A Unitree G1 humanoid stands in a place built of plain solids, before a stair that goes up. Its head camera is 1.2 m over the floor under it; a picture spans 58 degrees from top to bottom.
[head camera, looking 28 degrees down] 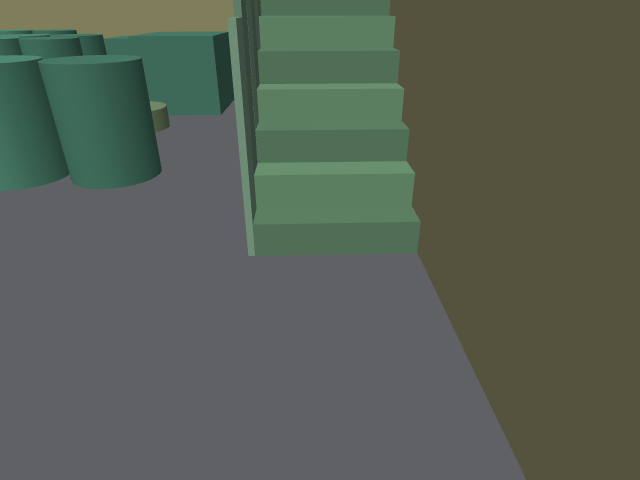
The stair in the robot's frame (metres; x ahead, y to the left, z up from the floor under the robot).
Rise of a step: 0.19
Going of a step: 0.22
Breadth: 0.90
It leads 2 degrees to the left of straight ahead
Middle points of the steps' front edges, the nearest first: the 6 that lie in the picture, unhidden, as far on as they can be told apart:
2.09 -0.09 0.19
2.31 -0.08 0.39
2.53 -0.08 0.58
2.75 -0.07 0.78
2.98 -0.06 0.97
3.20 -0.05 1.16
